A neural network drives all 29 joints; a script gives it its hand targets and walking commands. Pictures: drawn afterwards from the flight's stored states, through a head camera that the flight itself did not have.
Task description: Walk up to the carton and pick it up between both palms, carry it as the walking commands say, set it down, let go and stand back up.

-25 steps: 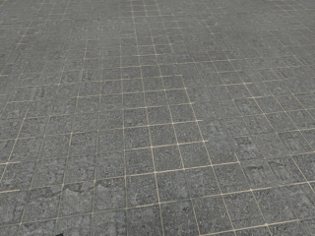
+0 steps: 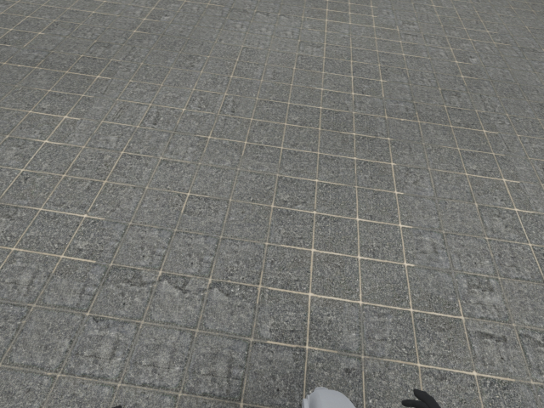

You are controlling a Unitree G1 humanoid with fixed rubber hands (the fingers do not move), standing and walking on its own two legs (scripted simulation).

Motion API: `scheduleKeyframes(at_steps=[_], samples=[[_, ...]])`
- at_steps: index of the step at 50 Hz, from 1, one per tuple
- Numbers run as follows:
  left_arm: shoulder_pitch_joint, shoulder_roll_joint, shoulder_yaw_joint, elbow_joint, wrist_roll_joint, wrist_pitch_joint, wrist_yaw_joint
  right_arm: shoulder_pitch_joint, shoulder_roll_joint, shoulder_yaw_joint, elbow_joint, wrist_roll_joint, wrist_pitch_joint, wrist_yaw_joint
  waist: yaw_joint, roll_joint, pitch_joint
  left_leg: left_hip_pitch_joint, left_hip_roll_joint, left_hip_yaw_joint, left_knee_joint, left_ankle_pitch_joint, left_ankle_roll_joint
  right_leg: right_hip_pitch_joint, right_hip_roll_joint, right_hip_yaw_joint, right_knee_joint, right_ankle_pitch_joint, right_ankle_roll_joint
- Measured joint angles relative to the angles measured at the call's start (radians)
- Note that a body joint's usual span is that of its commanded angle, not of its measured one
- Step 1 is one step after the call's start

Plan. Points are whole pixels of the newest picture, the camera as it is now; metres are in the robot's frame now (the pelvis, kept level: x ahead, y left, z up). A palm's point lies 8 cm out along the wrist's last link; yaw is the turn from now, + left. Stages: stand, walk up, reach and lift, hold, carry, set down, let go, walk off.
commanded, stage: walk up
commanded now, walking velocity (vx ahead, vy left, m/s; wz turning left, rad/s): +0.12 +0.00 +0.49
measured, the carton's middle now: out of the picture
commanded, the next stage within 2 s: none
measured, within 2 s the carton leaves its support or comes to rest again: neither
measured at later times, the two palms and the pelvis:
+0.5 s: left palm out of the picture -0.03 +0.25 -0.13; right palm (411, 399) +0.17 -0.23 -0.12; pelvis +0.04 +0.02 +0.00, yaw +15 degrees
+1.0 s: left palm out of the picture +0.23 +0.47 -0.14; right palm (263, 393) +0.18 +0.01 -0.15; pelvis +0.16 +0.23 -0.01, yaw +14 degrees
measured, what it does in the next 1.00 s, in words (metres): steps to the left: right foot, then left foot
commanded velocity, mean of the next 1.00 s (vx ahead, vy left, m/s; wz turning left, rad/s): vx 0.52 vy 0.01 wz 0.35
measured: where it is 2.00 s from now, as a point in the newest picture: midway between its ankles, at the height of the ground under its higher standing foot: (98, 320)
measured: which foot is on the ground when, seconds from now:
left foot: down 0.00-0.16, up 0.18-0.60, down 0.62-1.00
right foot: up 0.00-0.16, down 0.18-0.64, up 0.66-1.00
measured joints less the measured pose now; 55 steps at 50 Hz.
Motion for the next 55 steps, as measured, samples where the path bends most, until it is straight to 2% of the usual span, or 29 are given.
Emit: scheduleKeyframes(at_steps=[5, 8, 9, 11, 12, 15, 19, 23, 26, 28, 29, 31, 32, 33, 35, 36, 38, 41, 44, 48, 51, 53, 55], samples=[[-0.015, -0.01, 0.002, -0.014, -0.008, 0.005, 0.003, 0.039, -0.006, -0.007, 0.045, -0.013, -0.005, 0.006, -0.032, 0.026, -0.059, -0.009, -0.022, -0.046, -0.044, 0.043, -0.01, 0.079, 0.027, 0.014, -0.202, -0.017, 0.004], [0.007, -0.018, -0.003, -0.037, -0.008, -0.015, -0.005, 0.068, -0.017, -0.014, 0.074, -0.012, 0.014, 0.019, -0.035, 0.047, -0.103, -0.033, -0.027, -0.061, -0.031, 0.034, -0.022, 0.176, 0.035, 0.0, -0.377, 0.03, -0.007], [0.025, -0.019, -0.001, -0.046, -0.007, -0.03, -0.005, 0.079, -0.019, -0.014, 0.08, -0.009, 0.018, 0.021, -0.028, 0.043, -0.121, -0.053, -0.033, -0.054, 0.005, -0.017, -0.039, 0.217, 0.028, 0.007, -0.467, 0.054, -0.016], [0.057, -0.042, 0.001, -0.039, -0.005, -0.052, 0.003, 0.082, -0.032, -0.018, 0.1, -0.016, 0.014, 0.02, -0.013, 0.077, -0.126, -0.106, -0.025, -0.067, 0.189, -0.131, -0.085, 0.236, 0.04, -0.003, -0.487, 0.099, -0.027], [0.076, -0.052, 0.0, -0.028, -0.006, -0.057, 0.005, 0.086, -0.034, -0.021, 0.109, -0.021, 0.008, 0.02, -0.011, 0.088, -0.13, -0.132, -0.021, -0.066, 0.286, -0.147, -0.098, 0.255, 0.04, -0.01, -0.501, 0.106, -0.027], [0.143, -0.067, -0.003, -0.002, -0.016, -0.066, 0.005, 0.106, -0.031, -0.027, 0.124, -0.033, -0.006, 0.037, -0.008, 0.093, -0.157, -0.192, 0.008, -0.033, 0.486, -0.1, -0.123, 0.316, 0.018, -0.031, -0.561, 0.119, -0.022], [0.218, -0.07, -0.002, 0.027, -0.023, -0.08, -0.004, 0.122, -0.031, -0.031, 0.146, -0.03, -0.001, 0.061, -0.005, 0.084, -0.193, -0.236, 0.073, -0.01, 0.586, -0.027, -0.147, 0.385, -0.006, -0.072, -0.618, 0.118, -0.007], [0.274, -0.065, 0.005, 0.038, -0.014, -0.09, -0.009, 0.11, -0.036, -0.033, 0.156, -0.028, 0.01, 0.076, 0.003, 0.063, -0.202, -0.24, 0.115, -0.004, 0.555, -0.035, -0.179, 0.448, -0.03, -0.123, -0.636, 0.089, 0.02], [0.301, -0.057, 0.013, 0.049, -0.007, -0.09, -0.008, 0.088, -0.037, -0.026, 0.156, -0.022, 0.01, 0.082, 0.016, 0.039, -0.194, -0.219, 0.135, 0.005, 0.453, -0.058, -0.194, 0.495, -0.046, -0.164, -0.641, 0.059, 0.05], [0.321, -0.05, 0.014, 0.061, 0.0, -0.09, -0.008, 0.066, -0.038, -0.02, 0.153, -0.019, 0.01, 0.082, 0.03, 0.023, -0.194, -0.192, 0.144, 0.013, 0.361, -0.077, -0.191, 0.518, -0.056, -0.18, -0.636, 0.034, 0.073], [0.329, -0.046, 0.015, 0.069, 0.003, -0.088, -0.01, 0.056, -0.038, -0.017, 0.146, -0.017, 0.006, 0.08, 0.037, 0.016, -0.192, -0.173, 0.146, 0.015, 0.312, -0.096, -0.187, 0.527, -0.062, -0.187, -0.63, 0.019, 0.087], [0.348, -0.032, 0.002, 0.078, 0.001, -0.088, -0.012, 0.042, -0.035, 0.001, 0.123, -0.011, -0.009, 0.072, 0.053, -0.013, -0.193, -0.121, 0.153, 0.058, 0.209, -0.158, -0.124, 0.52, -0.093, -0.186, -0.579, -0.03, 0.116], [0.349, -0.025, -0.003, 0.087, 0.0, -0.087, -0.017, 0.031, -0.025, 0.005, 0.115, -0.01, -0.027, 0.064, 0.059, -0.045, -0.185, -0.11, 0.133, 0.089, 0.192, -0.107, -0.084, 0.501, -0.131, -0.174, -0.519, -0.072, 0.114], [0.34, -0.02, -0.003, 0.096, -0.005, -0.083, -0.022, 0.016, -0.01, 0.006, 0.107, -0.012, -0.047, 0.056, 0.065, -0.08, -0.168, -0.115, 0.109, 0.122, 0.217, -0.104, -0.047, 0.445, -0.167, -0.139, -0.394, -0.112, 0.087], [0.302, -0.025, -0.012, 0.092, -0.011, -0.07, -0.032, -0.004, 0.012, 0.017, 0.086, -0.015, -0.086, 0.038, 0.063, -0.095, -0.126, -0.125, 0.087, 0.15, 0.252, -0.143, -0.001, 0.279, -0.14, -0.038, -0.064, -0.187, 0.061], [0.274, -0.029, -0.015, 0.081, -0.011, -0.069, -0.039, -0.003, 0.023, 0.019, 0.079, -0.013, -0.1, 0.029, 0.058, -0.092, -0.099, -0.115, 0.075, 0.153, 0.244, -0.153, 0.012, 0.209, -0.117, -0.022, 0.057, -0.194, 0.058], [0.211, -0.037, -0.026, 0.054, -0.012, -0.078, -0.045, 0.014, 0.043, 0.027, 0.081, -0.011, -0.118, 0.015, 0.047, -0.08, -0.049, -0.081, 0.045, 0.154, 0.192, -0.121, 0.031, 0.082, -0.089, -0.034, 0.168, -0.145, 0.053], [0.127, -0.046, -0.042, -0.013, -0.02, -0.099, -0.048, 0.047, 0.068, 0.045, 0.099, -0.006, -0.131, 0.001, 0.04, -0.069, 0.023, -0.015, -0.007, 0.177, 0.102, -0.125, 0.062, -0.095, -0.085, -0.068, 0.16, -0.03, 0.053], [0.059, -0.056, -0.046, -0.063, -0.027, -0.101, -0.05, 0.085, 0.077, 0.056, 0.125, -0.004, -0.142, -0.007, 0.016, -0.034, 0.085, 0.07, -0.044, 0.198, 0.018, -0.121, 0.089, -0.212, -0.078, -0.111, 0.068, 0.056, 0.074], [-0.001, -0.062, -0.039, -0.102, -0.034, -0.085, -0.049, 0.155, 0.077, 0.051, 0.167, -0.003, -0.153, -0.016, -0.026, 0.011, 0.109, 0.176, -0.084, 0.212, -0.079, -0.132, 0.113, -0.305, -0.062, -0.134, -0.032, 0.162, 0.094], [-0.036, -0.061, -0.028, -0.126, -0.037, -0.073, -0.043, 0.208, 0.078, 0.05, 0.191, -0.005, -0.152, -0.02, -0.042, 0.03, 0.095, 0.227, -0.101, 0.214, -0.113, -0.163, 0.121, -0.315, -0.044, -0.152, -0.1, 0.221, 0.093], [-0.074, -0.068, -0.022, -0.11, -0.024, -0.063, -0.04, 0.241, 0.077, 0.037, 0.21, -0.012, -0.149, -0.013, -0.079, 0.054, 0.081, 0.248, -0.105, 0.177, -0.091, -0.201, 0.125, -0.27, -0.032, -0.144, -0.14, 0.249, 0.064], [-0.107, -0.086, -0.02, -0.095, -0.021, -0.061, -0.028, 0.282, 0.072, 0.029, 0.228, -0.011, -0.141, -0.01, -0.116, 0.092, 0.053, 0.239, -0.097, 0.111, 0.0, -0.253, 0.101, -0.171, -0.004, -0.103, -0.209, 0.229, 0.02]])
